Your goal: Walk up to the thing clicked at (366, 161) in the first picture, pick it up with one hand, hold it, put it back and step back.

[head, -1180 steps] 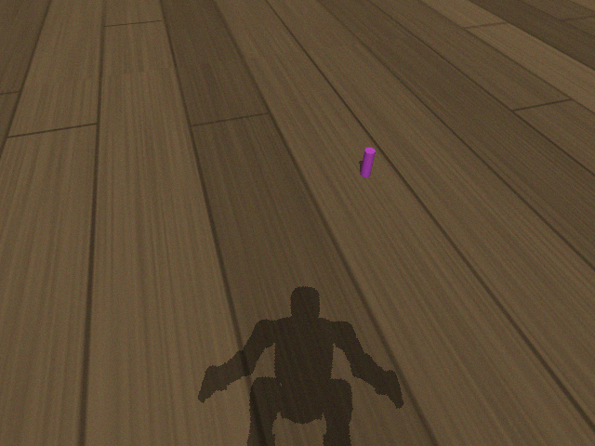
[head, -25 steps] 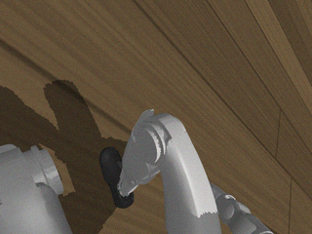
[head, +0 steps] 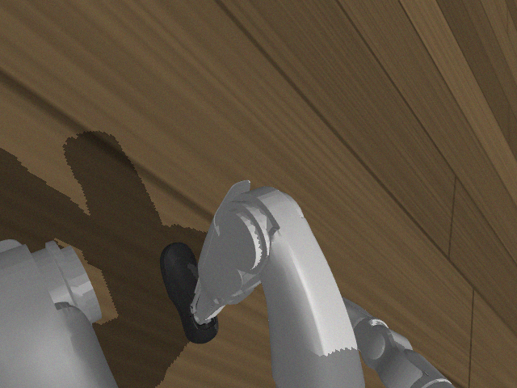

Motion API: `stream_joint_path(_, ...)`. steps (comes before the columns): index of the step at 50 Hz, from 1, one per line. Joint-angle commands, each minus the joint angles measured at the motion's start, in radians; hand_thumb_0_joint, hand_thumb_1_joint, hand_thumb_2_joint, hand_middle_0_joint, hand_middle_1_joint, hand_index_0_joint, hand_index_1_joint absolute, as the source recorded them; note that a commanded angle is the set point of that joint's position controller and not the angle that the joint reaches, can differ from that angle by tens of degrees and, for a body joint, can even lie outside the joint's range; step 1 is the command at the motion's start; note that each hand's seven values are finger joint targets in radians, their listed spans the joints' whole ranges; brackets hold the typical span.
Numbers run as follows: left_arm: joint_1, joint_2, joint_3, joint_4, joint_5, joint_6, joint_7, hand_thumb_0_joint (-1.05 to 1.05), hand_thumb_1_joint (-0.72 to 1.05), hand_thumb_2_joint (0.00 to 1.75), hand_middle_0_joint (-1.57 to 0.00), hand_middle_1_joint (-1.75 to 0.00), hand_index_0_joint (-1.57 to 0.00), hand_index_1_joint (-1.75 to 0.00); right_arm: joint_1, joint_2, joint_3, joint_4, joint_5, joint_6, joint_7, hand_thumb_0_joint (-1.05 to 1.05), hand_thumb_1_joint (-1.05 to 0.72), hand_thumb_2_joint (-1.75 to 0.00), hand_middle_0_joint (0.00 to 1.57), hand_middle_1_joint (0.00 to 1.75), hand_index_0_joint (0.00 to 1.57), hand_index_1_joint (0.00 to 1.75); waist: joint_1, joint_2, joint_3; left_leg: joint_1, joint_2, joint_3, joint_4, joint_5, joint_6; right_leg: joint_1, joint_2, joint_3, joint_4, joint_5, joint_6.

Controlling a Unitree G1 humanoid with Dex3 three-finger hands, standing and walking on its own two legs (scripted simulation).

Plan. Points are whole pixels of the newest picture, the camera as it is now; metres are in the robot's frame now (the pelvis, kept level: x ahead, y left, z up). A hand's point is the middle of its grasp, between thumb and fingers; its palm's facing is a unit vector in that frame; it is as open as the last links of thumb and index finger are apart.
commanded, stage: open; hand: left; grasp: from the side
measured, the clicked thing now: out of the picture +0.47 +0.32 -0.23
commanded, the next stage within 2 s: withdraw in 0.08 s
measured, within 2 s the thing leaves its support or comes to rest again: neither
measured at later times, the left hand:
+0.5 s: hand out of the picture +0.48 +0.35 -0.14, palm faces +0.46 -0.89 -0.01, open 15.2 cm
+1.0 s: hand out of the picture +0.39 +0.44 -0.06, palm faces +0.41 -0.83 -0.37, open 17.1 cm
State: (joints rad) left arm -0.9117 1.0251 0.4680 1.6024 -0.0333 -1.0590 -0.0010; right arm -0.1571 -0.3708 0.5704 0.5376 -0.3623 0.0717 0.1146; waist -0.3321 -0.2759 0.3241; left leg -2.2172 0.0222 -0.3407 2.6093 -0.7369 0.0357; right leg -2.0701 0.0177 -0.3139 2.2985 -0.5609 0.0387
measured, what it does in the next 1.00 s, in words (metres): stands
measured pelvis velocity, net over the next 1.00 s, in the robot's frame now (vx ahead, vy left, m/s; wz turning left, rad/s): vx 0.00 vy -0.01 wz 0.11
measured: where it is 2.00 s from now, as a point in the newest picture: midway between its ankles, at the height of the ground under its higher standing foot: (139, 351)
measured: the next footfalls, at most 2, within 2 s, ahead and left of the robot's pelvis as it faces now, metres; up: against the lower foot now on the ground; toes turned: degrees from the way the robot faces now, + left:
none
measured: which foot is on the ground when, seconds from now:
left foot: down 0.00-1.00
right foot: down 0.00-1.00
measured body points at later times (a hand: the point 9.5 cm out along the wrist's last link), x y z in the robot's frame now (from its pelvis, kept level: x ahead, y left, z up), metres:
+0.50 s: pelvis +0.00 +0.00 +0.00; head +0.25 +0.19 +0.31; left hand +0.45 +0.39 -0.14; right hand +0.14 -0.25 -0.04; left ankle +0.08 +0.11 -0.27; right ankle +0.15 -0.11 -0.27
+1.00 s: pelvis +0.00 -0.01 +0.04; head +0.21 +0.15 +0.41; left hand +0.37 +0.48 -0.03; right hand +0.15 -0.25 -0.04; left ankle +0.08 +0.11 -0.27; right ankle +0.15 -0.11 -0.27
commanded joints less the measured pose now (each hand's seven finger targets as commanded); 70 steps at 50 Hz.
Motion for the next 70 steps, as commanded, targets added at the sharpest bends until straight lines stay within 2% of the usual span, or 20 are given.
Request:
stream_joint_path(1, -0.225, 0.115, 0.003, -0.143, -0.002, -0.064, -0.008, 0.00, -0.27, 0.43, -0.62, -0.55, -0.63, -0.54, 0.079, -0.378, -0.112, 0.014, -0.009, 0.017, -0.022, 0.00, -0.91, -0.90, 0.20, 0.30, 0.20, 0.30, -0.160, 0.624, -0.560, 0.457, 0.067, 0.014, -0.348, 0.227, -0.061, 0.289, 0.058, -0.037, -0.131, 0.185, -0.037)
stream_joint_path(12, -0.231, 0.122, 0.011, -0.150, -0.020, -0.071, -0.016, 0.00, -0.31, 0.34, -0.34, -0.33, -0.34, -0.33, 0.079, -0.377, -0.109, 0.013, -0.006, 0.013, -0.025, 0.00, -0.89, -0.90, 0.20, 0.30, 0.20, 0.30, -0.164, 0.612, -0.569, 0.433, 0.065, 0.022, -0.338, 0.210, -0.054, 0.307, 0.062, -0.036, -0.139, 0.176, -0.036)
stream_joint_path(22, -0.215, 0.340, 0.164, -0.390, -0.015, 0.002, -0.062, 0.00, -0.44, 0.19, -0.21, -0.18, -0.20, -0.18, 0.121, -0.384, -0.149, 0.008, 0.023, 0.044, -0.044, 0.00, -0.91, -0.90, 0.20, 0.30, 0.20, 0.30, -0.056, 0.781, -0.683, 0.540, 0.079, 0.042, -0.382, 0.290, -0.076, 0.297, 0.053, -0.008, -0.111, 0.182, -0.050)
stream_joint_path(25, -0.184, 0.322, 0.172, -0.451, -0.026, 0.065, -0.111, 0.00, -0.48, 0.19, -0.23, -0.20, -0.23, -0.20, 0.151, -0.377, -0.177, 0.010, 0.045, 0.056, -0.053, 0.00, -0.91, -0.90, 0.20, 0.30, 0.20, 0.30, -0.039, 0.783, -0.727, 0.541, 0.078, 0.055, -0.400, 0.296, -0.074, 0.306, 0.049, 0.003, -0.120, 0.184, -0.051)
stream_joint_path(27, -0.138, 0.272, 0.139, -0.424, -0.028, 0.119, -0.150, 0.00, -0.51, 0.18, -0.24, -0.20, -0.24, -0.20, 0.163, -0.367, -0.196, 0.010, 0.063, 0.055, -0.057, 0.00, -0.91, -0.90, 0.20, 0.30, 0.20, 0.30, -0.037, 0.748, -0.711, 0.481, 0.072, 0.072, -0.403, 0.260, -0.064, 0.289, 0.049, 0.007, -0.123, 0.167, -0.054)
stream_joint_path(29, -0.075, 0.143, 0.073, -0.345, -0.045, 0.176, -0.190, 0.00, -0.50, 0.18, -0.22, -0.21, -0.23, -0.20, 0.178, -0.356, -0.207, 0.004, 0.083, 0.055, -0.058, 0.00, -0.90, -0.90, 0.20, 0.30, 0.20, 0.30, -0.059, 0.663, -0.663, 0.412, 0.067, 0.072, -0.406, 0.222, -0.053, 0.272, 0.046, 0.004, -0.136, 0.148, -0.052)
stream_joint_path(34, -0.106, 0.065, 0.043, -0.407, -0.101, 0.234, -0.253, 0.00, -0.45, 0.07, -0.05, -0.04, -0.05, -0.03, 0.208, -0.348, -0.247, 0.003, 0.129, 0.033, -0.058, 0.00, -0.82, -0.89, 0.20, 0.30, 0.20, 0.30, -0.047, 0.515, -0.637, 0.310, 0.052, 0.073, -0.397, 0.107, -0.023, 0.233, 0.040, 0.009, -0.161, 0.086, -0.048)
stream_joint_path(35, 0.008, 0.239, 0.106, -0.281, 0.070, 0.313, -0.193, 0.00, -0.53, 0.09, -0.09, -0.10, -0.08, -0.10, 0.232, -0.312, -0.299, 0.023, 0.157, 0.046, -0.055, 0.00, -0.90, -0.92, 0.20, 0.30, 0.20, 0.30, 0.040, 0.578, -0.727, 0.383, 0.046, 0.114, -0.438, 0.156, -0.030, 0.233, 0.036, 0.034, -0.173, 0.089, -0.057)
stream_joint_path(36, -0.082, 0.165, 0.061, -0.358, 0.060, 0.340, -0.185, 0.00, -0.57, 0.09, -0.09, -0.09, -0.08, -0.10, 0.244, -0.311, -0.305, 0.014, 0.165, 0.054, -0.051, 0.00, -0.95, -0.92, 0.20, 0.30, 0.20, 0.30, 0.003, 0.590, -0.736, 0.396, 0.054, 0.106, -0.440, 0.167, -0.033, 0.206, 0.034, 0.031, -0.164, 0.097, -0.057)
stream_joint_path(37, -0.088, 0.152, 0.066, -0.378, 0.064, 0.361, -0.180, 0.00, -0.58, 0.10, -0.09, -0.10, -0.08, -0.11, 0.267, -0.309, -0.318, 0.015, 0.176, 0.059, -0.047, 0.00, -0.95, -0.92, 0.20, 0.30, 0.20, 0.30, 0.013, 0.600, -0.760, 0.420, 0.053, 0.106, -0.451, 0.170, -0.036, 0.191, 0.032, 0.033, -0.159, 0.095, -0.061)
stream_joint_path(42, -0.174, 0.422, 0.199, -0.776, 0.131, 0.477, -0.117, 0.00, -0.61, 0.10, -0.12, -0.11, -0.10, -0.12, 0.325, -0.286, -0.393, -0.005, 0.221, 0.086, -0.052, 0.00, -1.01, -0.94, 0.20, 0.30, 0.20, 0.30, 0.136, 0.853, -1.029, 0.599, 0.048, 0.156, -0.531, 0.210, -0.049, 0.218, 0.022, 0.101, -0.149, 0.089, -0.073)
stream_joint_path(44, -0.102, 0.380, 0.187, -0.823, 0.143, 0.534, -0.096, 0.00, -0.53, 0.19, -0.09, -0.10, -0.09, -0.11, 0.338, -0.270, -0.421, 0.000, 0.243, 0.094, -0.060, 0.00, -0.94, -0.90, 0.20, 0.30, 0.20, 0.30, 0.159, 0.892, -1.000, 0.608, 0.049, 0.167, -0.589, 0.177, -0.053, 0.184, 0.022, 0.118, -0.155, 0.069, -0.079)
stream_joint_path(45, -0.012, 0.275, 0.141, -0.754, 0.144, 0.571, -0.089, 0.00, -0.45, 0.14, -0.07, -0.08, -0.07, -0.08, 0.338, -0.253, -0.430, 0.002, 0.252, 0.094, -0.063, 0.00, -0.90, -0.90, 0.20, 0.30, 0.20, 0.30, 0.158, 0.870, -0.962, 0.595, 0.046, 0.170, -0.608, 0.159, -0.054, 0.164, 0.019, 0.125, -0.165, 0.057, -0.081)
stream_joint_path(49, 0.110, 0.133, 0.099, -0.808, 0.144, 0.677, -0.062, 0.00, -0.44, 0.13, -0.08, -0.09, -0.08, -0.09, 0.371, -0.211, -0.493, 0.001, 0.287, 0.099, -0.077, 0.00, -0.90, -0.90, 0.20, 0.30, 0.20, 0.30, 0.195, 0.773, -0.989, 0.577, 0.031, 0.204, -0.632, 0.172, -0.047, 0.159, 0.014, 0.147, -0.231, 0.046, -0.083)
stream_joint_path(51, 0.217, -0.037, 0.016, -0.775, 0.135, 0.734, -0.062, 0.00, -0.45, 0.13, -0.08, -0.09, -0.08, -0.09, 0.376, -0.200, -0.526, -0.008, 0.307, 0.098, -0.077, 0.00, -0.90, -0.90, 0.20, 0.30, 0.20, 0.30, 0.188, 0.689, -0.961, 0.573, 0.027, 0.195, -0.660, 0.170, -0.042, 0.118, 0.009, 0.146, -0.260, 0.034, -0.084)
stream_joint_path(54, 0.276, -0.154, -0.056, -0.869, 0.125, 0.806, -0.052, 0.00, -0.47, 0.12, -0.09, -0.10, -0.09, -0.10, 0.392, -0.185, -0.576, -0.013, 0.342, 0.091, -0.080, 0.00, -0.90, -0.90, 0.20, 0.30, 0.20, 0.30, 0.198, 0.571, -0.983, 0.582, 0.019, 0.184, -0.726, 0.128, -0.029, 0.125, -0.001, 0.160, -0.324, 0.009, -0.084)
stream_joint_path(57, 0.306, -0.107, -0.041, -1.047, 0.119, 0.863, -0.026, 0.00, -0.45, 0.12, -0.07, -0.08, -0.07, -0.08, 0.398, -0.178, -0.617, -0.032, 0.373, 0.088, -0.095, 0.00, -0.90, -0.90, 0.20, 0.30, 0.20, 0.30, 0.231, 0.486, -1.044, 0.618, 0.012, 0.193, -0.807, 0.047, -0.012, 0.249, 0.000, 0.190, -0.424, -0.028, -0.078)
stream_joint_path(58, 0.411, -0.171, -0.070, -1.027, 0.113, 0.891, -0.020, 0.00, -0.47, 0.11, -0.07, -0.07, -0.07, -0.07, 0.384, -0.165, -0.622, -0.060, 0.384, 0.084, -0.100, 0.00, -0.90, -0.90, 0.20, 0.30, 0.20, 0.30, 0.224, 0.428, -1.051, 0.622, 0.008, 0.199, -0.826, 0.041, -0.007, 0.302, -0.002, 0.197, -0.464, -0.032, -0.073)
stream_joint_path(65, 0.493, -0.155, -0.052, -1.348, 0.097, 0.977, 0.066, 0.00, -0.41, 0.14, -0.08, -0.09, -0.08, -0.09, 0.348, -0.097, -0.624, -0.106, 0.412, 0.034, -0.162, 0.00, -0.89, -0.90, 0.20, 0.30, 0.20, 0.30, 0.276, 0.445, -1.076, 0.789, 0.005, 0.242, -1.014, 0.022, -0.003, 0.559, -0.010, 0.262, -0.661, -0.062, -0.068)
stream_joint_path(70, 0.687, -0.301, -0.113, -1.309, 0.081, 1.029, 0.112, 0.00, -0.44, 0.12, -0.07, -0.08, -0.07, -0.08, 0.349, -0.043, -0.619, -0.100, 0.408, -0.009, -0.205, 0.00, -0.89, -0.90, 0.20, 0.30, 0.20, 0.30, 0.284, 0.412, -1.038, 0.906, -0.007, 0.308, -1.078, 0.218, 0.000, 0.760, -0.008, 0.298, -0.807, 0.082, -0.071)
